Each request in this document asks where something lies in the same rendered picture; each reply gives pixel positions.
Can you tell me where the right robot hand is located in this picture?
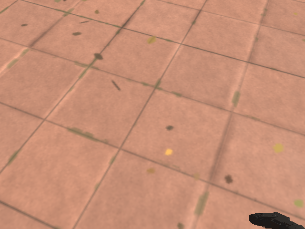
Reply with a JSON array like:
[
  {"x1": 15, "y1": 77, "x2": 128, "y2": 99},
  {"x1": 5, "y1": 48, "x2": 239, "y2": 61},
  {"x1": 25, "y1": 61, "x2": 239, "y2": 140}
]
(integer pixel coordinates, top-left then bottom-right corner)
[{"x1": 249, "y1": 212, "x2": 305, "y2": 229}]

